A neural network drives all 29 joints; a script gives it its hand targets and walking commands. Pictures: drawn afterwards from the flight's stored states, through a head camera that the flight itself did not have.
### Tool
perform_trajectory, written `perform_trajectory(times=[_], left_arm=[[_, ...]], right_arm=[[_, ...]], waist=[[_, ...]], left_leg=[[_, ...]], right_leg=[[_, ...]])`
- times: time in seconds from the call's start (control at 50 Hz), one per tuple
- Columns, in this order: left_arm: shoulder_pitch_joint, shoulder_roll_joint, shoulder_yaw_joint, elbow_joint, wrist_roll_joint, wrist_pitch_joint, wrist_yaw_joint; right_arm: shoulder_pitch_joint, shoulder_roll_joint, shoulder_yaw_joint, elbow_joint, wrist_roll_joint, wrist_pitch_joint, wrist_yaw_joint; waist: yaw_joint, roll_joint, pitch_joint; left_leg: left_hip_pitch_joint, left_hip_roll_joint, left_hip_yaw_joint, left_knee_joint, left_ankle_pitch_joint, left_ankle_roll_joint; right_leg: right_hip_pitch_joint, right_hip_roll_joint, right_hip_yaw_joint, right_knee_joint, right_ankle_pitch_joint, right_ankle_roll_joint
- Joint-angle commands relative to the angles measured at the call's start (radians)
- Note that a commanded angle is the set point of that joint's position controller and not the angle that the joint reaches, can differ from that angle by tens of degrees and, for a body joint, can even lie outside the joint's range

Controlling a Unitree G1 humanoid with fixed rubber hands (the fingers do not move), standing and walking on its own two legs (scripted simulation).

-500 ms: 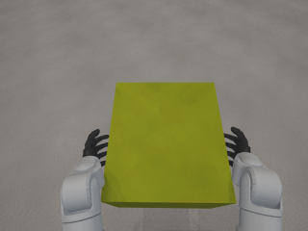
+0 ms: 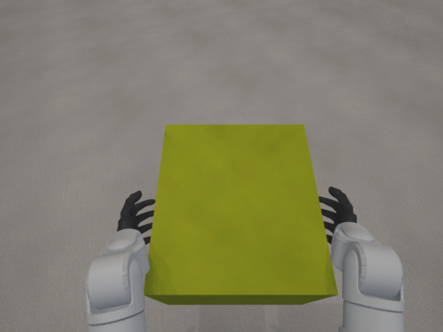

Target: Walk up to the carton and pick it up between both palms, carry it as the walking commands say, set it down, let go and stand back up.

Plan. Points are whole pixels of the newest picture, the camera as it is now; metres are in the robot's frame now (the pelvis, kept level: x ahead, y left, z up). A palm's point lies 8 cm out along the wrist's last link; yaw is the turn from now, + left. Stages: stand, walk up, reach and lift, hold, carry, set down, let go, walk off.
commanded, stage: carry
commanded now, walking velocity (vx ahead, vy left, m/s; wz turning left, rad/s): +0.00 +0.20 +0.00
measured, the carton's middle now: (234, 216) +0.34 +0.01 +0.02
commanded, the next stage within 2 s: none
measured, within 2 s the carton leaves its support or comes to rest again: neither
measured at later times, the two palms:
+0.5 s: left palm (130, 276) +0.19 +0.16 +0.09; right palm (365, 257) +0.22 -0.18 +0.10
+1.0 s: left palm (143, 264) +0.21 +0.15 +0.09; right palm (377, 263) +0.22 -0.19 +0.09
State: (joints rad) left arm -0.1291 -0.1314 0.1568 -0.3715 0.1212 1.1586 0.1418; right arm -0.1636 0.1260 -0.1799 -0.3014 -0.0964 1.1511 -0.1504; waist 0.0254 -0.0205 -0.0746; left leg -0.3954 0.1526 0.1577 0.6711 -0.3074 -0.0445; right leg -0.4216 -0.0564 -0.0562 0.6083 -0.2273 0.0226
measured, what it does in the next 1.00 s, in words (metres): steps on the spot: left foot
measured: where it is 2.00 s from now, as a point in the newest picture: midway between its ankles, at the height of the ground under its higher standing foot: outside the picture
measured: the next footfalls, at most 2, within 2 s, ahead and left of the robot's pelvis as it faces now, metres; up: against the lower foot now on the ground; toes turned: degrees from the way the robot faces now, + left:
left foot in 0.22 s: +0.01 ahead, +0.09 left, +0.00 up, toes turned +6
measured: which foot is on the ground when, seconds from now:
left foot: down 0.00-0.00, up 0.02-0.20, down 0.22-1.00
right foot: down 0.00-1.00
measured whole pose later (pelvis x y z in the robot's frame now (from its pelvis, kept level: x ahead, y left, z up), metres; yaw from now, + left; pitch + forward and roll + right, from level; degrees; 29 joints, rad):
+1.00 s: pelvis -0.05 -0.03 +0.01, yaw +2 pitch +3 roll +0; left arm -0.16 -0.13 0.17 -0.29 0.16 1.19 0.10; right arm -0.17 0.13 -0.19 -0.27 -0.08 1.20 -0.20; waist -0.01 -0.02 -0.13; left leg -0.38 0.05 0.08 0.60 -0.28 -0.01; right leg -0.46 -0.05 -0.12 0.52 -0.12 -0.03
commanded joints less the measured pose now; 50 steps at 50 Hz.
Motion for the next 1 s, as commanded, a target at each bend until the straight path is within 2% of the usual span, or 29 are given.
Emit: perform_trajectory(times=[0.0, 0.02, 0.04, 0.06, 0.1, 0.14, 0.18, 0.22, 0.24, 0.26, 0.28, 0.3, 0.36, 0.38, 0.4, 0.42, 0.44, 0.5, 0.56, 0.58, 0.68, 0.7, 0.8, 0.82, 0.86, 0.9, 0.92, 0.94, 0.98], left_arm=[[-0.513, -0.852, -0.755, 0.001, -0.454, 0.025, -0.353], [-0.516, -0.857, -0.739, 0.011, -0.436, 0.026, -0.355], [-0.512, -0.869, -0.724, 0.018, -0.420, 0.032, -0.353], [-0.523, -0.883, -0.717, 0.024, -0.417, 0.030, -0.354], [-0.577, -0.895, -0.709, -0.009, -0.426, 0.024, -0.349], [-0.564, -0.901, -0.688, 0.011, -0.414, 0.024, -0.344], [-0.567, -0.887, -0.658, 0.013, -0.391, 0.026, -0.340], [-0.543, -0.881, -0.660, 0.041, -0.382, 0.029, -0.339], [-0.534, -0.881, -0.666, 0.038, -0.380, 0.026, -0.337], [-0.588, -0.893, -0.695, -0.004, -0.407, 0.024, -0.344], [-0.616, -0.887, -0.711, -0.005, -0.418, 0.023, -0.348], [-0.650, -0.903, -0.724, -0.012, -0.435, 0.020, -0.352], [-0.682, -0.891, -0.743, -0.028, -0.457, 0.030, -0.355], [-0.687, -0.884, -0.747, -0.026, -0.461, 0.032, -0.359], [-0.683, -0.872, -0.746, -0.016, -0.462, 0.037, -0.363], [-0.663, -0.877, -0.744, 0.004, -0.461, 0.041, -0.366], [-0.679, -0.878, -0.749, -0.005, -0.468, 0.042, -0.369], [-0.659, -0.898, -0.752, 0.020, -0.468, 0.046, -0.372], [-0.651, -0.892, -0.741, 0.023, -0.462, 0.046, -0.370], [-0.657, -0.888, -0.739, 0.006, -0.465, 0.047, -0.369], [-0.634, -0.895, -0.721, 0.010, -0.446, 0.046, -0.359], [-0.618, -0.882, -0.718, 0.013, -0.436, 0.044, -0.356], [-0.626, -0.890, -0.721, 0.006, -0.435, 0.043, -0.351], [-0.610, -0.889, -0.714, 0.014, -0.430, 0.040, -0.349], [-0.608, -0.877, -0.707, 0.016, -0.421, 0.039, -0.347], [-0.616, -0.896, -0.714, 0.007, -0.433, 0.034, -0.350], [-0.613, -0.896, -0.717, 0.005, -0.428, 0.034, -0.348], [-0.615, -0.901, -0.720, -0.003, -0.431, 0.034, -0.347], [-0.607, -0.901, -0.725, -0.005, -0.437, 0.032, -0.348]], right_arm=[[-0.460, 0.819, 0.752, -0.049, 0.390, 0.034, 0.355], [-0.542, 0.838, 0.769, -0.062, 0.402, 0.039, 0.359], [-0.541, 0.860, 0.774, -0.037, 0.413, 0.047, 0.369], [-0.593, 0.866, 0.790, -0.064, 0.433, 0.043, 0.373], [-0.652, 0.885, 0.807, -0.097, 0.458, 0.041, 0.378], [-0.673, 0.893, 0.811, -0.097, 0.470, 0.050, 0.377], [-0.663, 0.902, 0.795, -0.065, 0.474, 0.059, 0.382], [-0.642, 0.892, 0.782, -0.050, 0.465, 0.057, 0.381], [-0.625, 0.899, 0.774, -0.037, 0.462, 0.055, 0.383], [-0.619, 0.903, 0.765, -0.041, 0.447, 0.046, 0.381], [-0.617, 0.899, 0.751, -0.022, 0.435, 0.045, 0.382], [-0.650, 0.907, 0.757, -0.038, 0.442, 0.045, 0.381], [-0.606, 0.904, 0.737, -0.008, 0.428, 0.053, 0.372], [-0.586, 0.903, 0.727, 0.003, 0.412, 0.053, 0.367], [-0.563, 0.900, 0.720, 0.014, 0.405, 0.056, 0.364], [-0.590, 0.893, 0.723, -0.008, 0.407, 0.052, 0.360], [-0.583, 0.897, 0.722, -0.002, 0.404, 0.053, 0.360], [-0.604, 0.890, 0.724, -0.031, 0.404, 0.046, 0.359], [-0.589, 0.890, 0.730, -0.026, 0.402, 0.047, 0.357], [-0.583, 0.889, 0.733, -0.023, 0.407, 0.051, 0.360], [-0.612, 0.895, 0.747, -0.052, 0.426, 0.053, 0.364], [-0.608, 0.888, 0.748, -0.046, 0.433, 0.053, 0.369], [-0.615, 0.892, 0.752, -0.050, 0.437, 0.058, 0.373], [-0.619, 0.890, 0.755, -0.055, 0.442, 0.058, 0.372], [-0.601, 0.889, 0.747, -0.025, 0.438, 0.060, 0.374], [-0.616, 0.898, 0.758, -0.050, 0.444, 0.056, 0.372], [-0.624, 0.904, 0.759, -0.060, 0.447, 0.054, 0.373], [-0.634, 0.901, 0.763, -0.073, 0.445, 0.053, 0.369], [-0.600, 0.894, 0.754, -0.067, 0.440, 0.052, 0.369]], waist=[[-0.036, -0.218, -0.384], [-0.026, -0.235, -0.360], [-0.019, -0.186, -0.321], [-0.016, -0.177, -0.316], [-0.012, -0.204, -0.317], [-0.014, -0.246, -0.329], [-0.021, -0.173, -0.355], [-0.019, -0.081, -0.378], [-0.016, -0.004, -0.398], [-0.014, 0.040, -0.342], [-0.017, 0.076, -0.296], [-0.017, 0.045, -0.279], [-0.024, 0.051, -0.267], [-0.028, 0.013, -0.273], [-0.029, 0.029, -0.271], [-0.030, 0.008, -0.270], [-0.030, 0.018, -0.260], [-0.029, 0.050, -0.286], [-0.029, 0.005, -0.289], [-0.029, -0.004, -0.280], [-0.026, 0.025, -0.307], [-0.025, 0.047, -0.310], [-0.026, 0.015, -0.302], [-0.027, -0.012, -0.303], [-0.027, -0.001, -0.302], [-0.027, -0.025, -0.305], [-0.026, 0.025, -0.335], [-0.026, -0.006, -0.331], [-0.027, 0.024, -0.344]], left_leg=[[-0.067, -0.077, -0.065, 0.078, -0.182, -0.017], [-0.023, -0.086, -0.081, 0.117, -0.217, -0.011], [-0.026, -0.096, -0.079, 0.118, -0.196, -0.001], [-0.039, -0.099, -0.078, 0.110, -0.181, 0.002], [-0.115, -0.094, -0.096, 0.122, -0.168, 0.011], [-0.059, -0.101, -0.092, 0.018, -0.125, 0.028], [0.056, -0.118, -0.071, -0.200, 0.007, 0.037], [0.157, -0.057, -0.142, -0.259, 0.073, 0.064], [0.169, 0.003, -0.226, -0.260, 0.108, 0.085], [0.071, -0.020, -0.207, -0.273, -0.031, 0.085], [-0.004, -0.023, -0.198, -0.297, -0.107, 0.080], [-0.010, -0.021, -0.185, -0.298, -0.132, 0.077], [0.047, -0.036, -0.163, -0.265, -0.119, 0.063], [0.064, -0.039, -0.152, -0.240, -0.089, 0.057], [0.074, -0.050, -0.152, -0.239, -0.114, 0.056], [0.074, -0.050, -0.154, -0.233, -0.111, 0.059], [0.067, -0.054, -0.157, -0.244, -0.150, 0.064], [0.076, -0.033, -0.171, -0.256, -0.106, 0.059], [0.054, -0.032, -0.173, -0.236, -0.076, 0.057], [0.045, -0.040, -0.168, -0.237, -0.110, 0.054], [0.004, -0.022, -0.180, -0.252, -0.078, 0.054], [0.006, -0.021, -0.175, -0.258, -0.082, 0.051], [0.026, -0.034, -0.164, -0.219, -0.045, 0.048], [0.030, -0.036, -0.159, -0.214, -0.039, 0.049], [0.035, -0.037, -0.153, -0.218, -0.064, 0.045], [0.035, -0.040, -0.154, -0.202, -0.021, 0.048], [0.051, -0.035, -0.157, -0.204, -0.010, 0.049], [0.048, -0.030, -0.156, -0.201, 0.010, 0.049], [0.064, -0.025, -0.161, -0.213, 0.013, 0.050]], right_leg=[[0.304, -0.335, 0.319, -0.223, 0.354, -0.114], [0.223, -0.308, 0.305, -0.239, 0.185, -0.133], [0.178, -0.293, 0.299, -0.266, 0.093, -0.129], [0.175, -0.294, 0.293, -0.274, 0.076, -0.123], [0.214, -0.312, 0.266, -0.269, 0.066, -0.131], [0.213, -0.266, 0.217, -0.263, 0.072, -0.123], [0.211, -0.197, 0.138, -0.210, 0.079, -0.087], [0.182, -0.152, 0.094, -0.145, 0.090, -0.045], [0.171, -0.129, 0.078, -0.111, 0.113, -0.032], [0.176, -0.080, 0.024, -0.144, 0.019, -0.022], [0.188, -0.066, 0.002, -0.125, -0.014, -0.026], [0.178, -0.063, 0.007, -0.123, -0.042, -0.035], [0.110, -0.077, 0.049, -0.179, -0.091, -0.033], [0.095, -0.090, 0.060, -0.205, -0.118, -0.031], [0.068, -0.103, 0.088, -0.238, -0.175, -0.033], [0.063, -0.103, 0.083, -0.247, -0.204, -0.033], [0.048, -0.094, 0.075, -0.251, -0.221, -0.028], [0.071, -0.090, 0.059, -0.218, -0.133, -0.028], [0.092, -0.099, 0.063, -0.231, -0.125, -0.029], [0.084, -0.101, 0.069, -0.247, -0.179, -0.030], [0.156, -0.090, 0.036, -0.187, -0.065, -0.038], [0.147, -0.089, 0.037, -0.187, -0.063, -0.041], [0.128, -0.108, 0.065, -0.214, -0.080, -0.042], [0.122, -0.107, 0.064, -0.216, -0.089, -0.042], [0.111, -0.113, 0.073, -0.224, -0.125, -0.044], [0.120, -0.120, 0.084, -0.230, -0.086, -0.047], [0.147, -0.125, 0.075, -0.210, -0.056, -0.046], [0.147, -0.115, 0.065, -0.194, -0.017, -0.042], [0.150, -0.113, 0.058, -0.187, 0.012, -0.048]])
